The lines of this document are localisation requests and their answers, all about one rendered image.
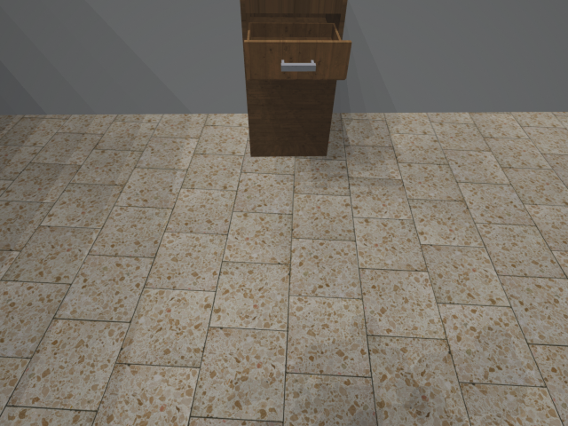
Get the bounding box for drawer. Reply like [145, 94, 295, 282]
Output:
[244, 22, 351, 80]

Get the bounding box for cabinet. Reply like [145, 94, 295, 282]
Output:
[240, 0, 348, 157]

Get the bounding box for handle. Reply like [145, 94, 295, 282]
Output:
[281, 60, 316, 71]

